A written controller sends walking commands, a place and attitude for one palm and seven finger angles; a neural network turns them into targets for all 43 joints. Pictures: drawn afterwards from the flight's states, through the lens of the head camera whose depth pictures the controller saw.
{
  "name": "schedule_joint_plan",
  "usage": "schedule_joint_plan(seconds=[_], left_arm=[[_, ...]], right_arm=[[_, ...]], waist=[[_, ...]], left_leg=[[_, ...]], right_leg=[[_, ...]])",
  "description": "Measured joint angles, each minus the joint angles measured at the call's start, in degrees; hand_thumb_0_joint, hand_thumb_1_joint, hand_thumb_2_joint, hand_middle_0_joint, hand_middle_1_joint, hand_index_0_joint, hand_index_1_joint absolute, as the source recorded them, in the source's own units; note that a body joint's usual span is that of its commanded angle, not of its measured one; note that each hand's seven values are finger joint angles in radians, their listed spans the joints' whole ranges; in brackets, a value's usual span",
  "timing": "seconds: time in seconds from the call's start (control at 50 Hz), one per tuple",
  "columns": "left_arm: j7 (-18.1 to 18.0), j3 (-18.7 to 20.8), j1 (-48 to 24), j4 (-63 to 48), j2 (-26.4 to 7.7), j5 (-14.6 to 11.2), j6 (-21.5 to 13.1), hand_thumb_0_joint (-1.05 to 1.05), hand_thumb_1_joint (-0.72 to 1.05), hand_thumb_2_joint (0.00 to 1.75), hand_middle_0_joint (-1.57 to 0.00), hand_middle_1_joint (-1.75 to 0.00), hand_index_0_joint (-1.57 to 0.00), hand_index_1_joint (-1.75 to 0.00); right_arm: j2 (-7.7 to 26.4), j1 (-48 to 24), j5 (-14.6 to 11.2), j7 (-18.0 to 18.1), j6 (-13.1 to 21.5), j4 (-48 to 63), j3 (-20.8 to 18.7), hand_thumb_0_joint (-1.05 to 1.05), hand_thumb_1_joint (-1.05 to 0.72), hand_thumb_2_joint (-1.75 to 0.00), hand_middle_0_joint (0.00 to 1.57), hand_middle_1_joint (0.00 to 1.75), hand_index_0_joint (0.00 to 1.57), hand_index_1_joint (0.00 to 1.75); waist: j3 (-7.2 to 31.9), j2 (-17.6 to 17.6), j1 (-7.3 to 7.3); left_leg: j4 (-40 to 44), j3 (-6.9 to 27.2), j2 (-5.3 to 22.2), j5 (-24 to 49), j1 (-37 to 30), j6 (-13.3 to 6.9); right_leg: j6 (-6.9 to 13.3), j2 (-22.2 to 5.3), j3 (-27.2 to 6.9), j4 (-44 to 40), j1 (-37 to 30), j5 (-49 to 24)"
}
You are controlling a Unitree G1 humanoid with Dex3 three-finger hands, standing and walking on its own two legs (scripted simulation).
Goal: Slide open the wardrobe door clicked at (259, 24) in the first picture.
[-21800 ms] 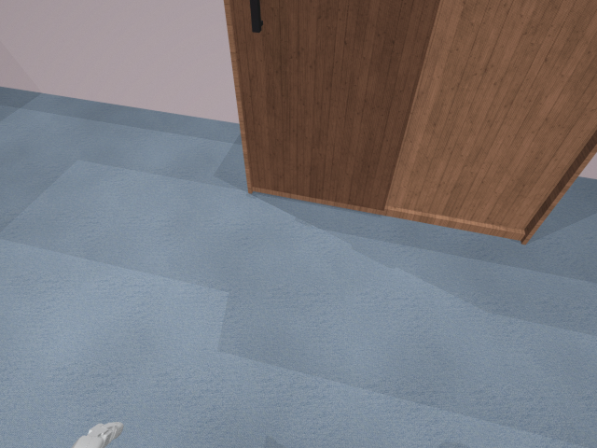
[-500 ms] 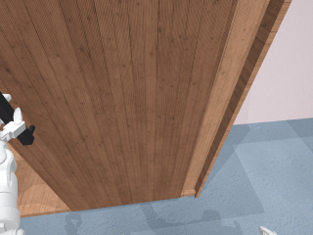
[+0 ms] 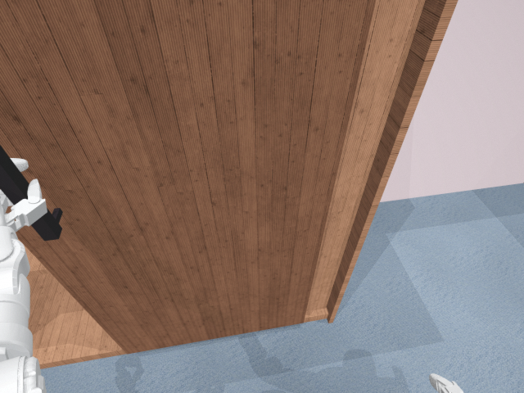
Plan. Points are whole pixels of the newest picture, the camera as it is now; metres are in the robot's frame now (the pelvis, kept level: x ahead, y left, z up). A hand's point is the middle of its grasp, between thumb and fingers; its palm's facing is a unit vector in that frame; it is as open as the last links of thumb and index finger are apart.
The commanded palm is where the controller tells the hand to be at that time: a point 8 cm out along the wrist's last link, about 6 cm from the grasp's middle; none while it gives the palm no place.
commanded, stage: stop walking and hold the door there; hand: left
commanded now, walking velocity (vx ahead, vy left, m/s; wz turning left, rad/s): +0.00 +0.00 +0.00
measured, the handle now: (6, 159) +0.38 +0.40 +0.18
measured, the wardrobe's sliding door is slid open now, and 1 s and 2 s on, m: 0.52 0.51 0.51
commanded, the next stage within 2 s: loosen the grip on the handle in 1.82 s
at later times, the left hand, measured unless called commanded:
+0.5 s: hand (33, 204) +0.35 +0.37 +0.13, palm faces +0.54 -0.78 -0.32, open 5.9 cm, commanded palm +0.30 +0.41 +0.11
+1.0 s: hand (31, 210) +0.34 +0.37 +0.12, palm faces +0.37 -0.91 -0.21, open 5.7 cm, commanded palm +0.30 +0.40 +0.11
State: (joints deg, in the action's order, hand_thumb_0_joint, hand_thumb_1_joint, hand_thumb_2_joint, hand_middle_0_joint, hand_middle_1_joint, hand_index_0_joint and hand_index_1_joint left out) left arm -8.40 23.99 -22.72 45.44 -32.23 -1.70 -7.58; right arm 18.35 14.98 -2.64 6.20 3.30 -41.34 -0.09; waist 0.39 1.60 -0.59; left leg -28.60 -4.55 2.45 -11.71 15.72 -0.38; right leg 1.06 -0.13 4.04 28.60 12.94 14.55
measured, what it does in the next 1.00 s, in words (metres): steps to the left: left foot, then right foot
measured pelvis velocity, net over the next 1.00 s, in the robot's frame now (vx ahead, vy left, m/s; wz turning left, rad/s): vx -0.09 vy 0.11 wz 0.06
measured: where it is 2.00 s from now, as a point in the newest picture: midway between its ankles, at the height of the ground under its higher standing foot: outside the picture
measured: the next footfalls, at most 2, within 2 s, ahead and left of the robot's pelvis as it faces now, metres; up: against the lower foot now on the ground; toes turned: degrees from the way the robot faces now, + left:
left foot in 0.70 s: -0.05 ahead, +0.24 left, +0.00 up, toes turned +11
right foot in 0.98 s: -0.07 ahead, +0.04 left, +0.00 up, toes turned +0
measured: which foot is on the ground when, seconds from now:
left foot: down 0.00-0.40, up 0.42-0.68, down 0.70-1.00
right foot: down 0.00-0.72, up 0.74-0.96, down 0.98-1.00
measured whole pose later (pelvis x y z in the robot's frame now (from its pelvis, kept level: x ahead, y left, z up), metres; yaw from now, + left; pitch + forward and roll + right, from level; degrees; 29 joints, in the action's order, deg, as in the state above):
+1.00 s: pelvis -0.09 +0.11 -0.01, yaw +3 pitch +2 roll +0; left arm -4.9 12.6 -41.1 41.1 -23.3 -3.5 -8.0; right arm 9.2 12.3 -1.9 2.9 2.3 -40.5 4.6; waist -8.4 0.7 1.2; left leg -34.5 -3.7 4.8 -14.5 21.8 1.9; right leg 1.8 2.6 5.7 32.9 16.2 19.2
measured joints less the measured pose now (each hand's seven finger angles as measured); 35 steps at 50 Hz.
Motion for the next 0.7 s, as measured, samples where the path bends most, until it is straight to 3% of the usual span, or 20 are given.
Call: schedule_joint_plan(seconds=[0.3, 0.44, 0.52, 0.56, 0.64, 0.7], left_arm=[[0.7, -0.2, -2.1, 4.6, -0.1, -0.2, -2.0, -0.11, 0.64, 0.78, -0.33, -1.33, -0.3, -1.38], [2.3, 0.1, -3.7, 7.6, 0.1, 0.7, -3.9, -0.12, 0.62, 0.8, -0.35, -1.34, -0.34, -1.38], [4.0, -0.4, -6.3, 8.9, 1.5, 1.6, -4.7, -0.16, 0.62, 0.81, -0.37, -1.35, -0.38, -1.39], [4.8, -0.6, -7.6, 9.0, 2.4, 2.0, -5.0, -0.18, 0.62, 0.82, -0.38, -1.36, -0.4, -1.39], [5.9, -2.2, -10.1, 7.6, 4.6, 2.1, -5.7, -0.23, 0.62, 0.81, -0.41, -1.37, -0.43, -1.39], [6.2, -4.5, -12.2, 4.7, 6.9, 1.8, -5.7, -0.25, 0.63, 0.81, -0.43, -1.38, -0.44, -1.4]], right_arm=[[-1.3, 1.1, -0.2, -0.2, -0.6, -0.6, 0.9, 0.0, -0.9, -0.89, 0.21, 0.3, 0.21, 0.3], [-0.4, 1.2, -0.4, -0.6, -1.7, -1.1, 0.1, 0.0, -0.9, -0.89, 0.21, 0.3, 0.21, 0.3], [1.1, 0.3, -0.6, -0.9, -1.8, -2.1, -1.4, 0.01, -0.9, -0.89, 0.21, 0.3, 0.21, 0.3], [1.6, -0.1, -0.3, -0.9, -1.5, -2.3, -1.6, 0.01, -0.9, -0.89, 0.21, 0.3, 0.21, 0.3], [2.4, -1.0, 0.4, -0.5, -1.1, -2.1, -1.7, 0.01, -0.9, -0.89, 0.2, 0.3, 0.2, 0.3], [2.9, -1.7, 0.8, 0.0, -1.2, -1.4, -1.9, 0.0, -0.9, -0.89, 0.2, 0.3, 0.2, 0.3]], waist=[[0.2, 1.5, 0.32], [-0.3, 3.3, -0.63], [-1.4, 2.8, -1.01], [-2.1, 1.6, -1.65], [-3.3, -0.5, -2.96], [-4.2, -0.9, -3.19]], left_leg=[[1.7, -0.5, 0.2, 1.7, 1.0, -0.2], [-3.2, 1.3, -0.2, -1.6, 3.5, 0.1], [-16.8, 4.3, -2.5, -12.2, 7.2, 0.8], [-19.3, 4.5, -2.5, -14.3, 7.4, 1.1], [-15.2, 4.2, -0.7, -13.8, 4.8, 1.6], [-5.5, 3.1, 1.1, -5.3, 0.1, 1.7]], right_leg=[[-0.3, 0.3, -0.4, -2.5, 0.8, -2.3], [-0.5, 0.0, 0.4, -1.7, 1.5, -2.2], [-1.6, -2.8, 0.2, 0.6, 2.9, -1.7], [-2.7, -5.1, 0.1, 1.5, 3.5, -1.7], [-5.3, -9.8, -0.1, 3.2, 5.2, -1.9], [-7.4, -12.4, -0.5, 5.8, 7.4, -1.7]])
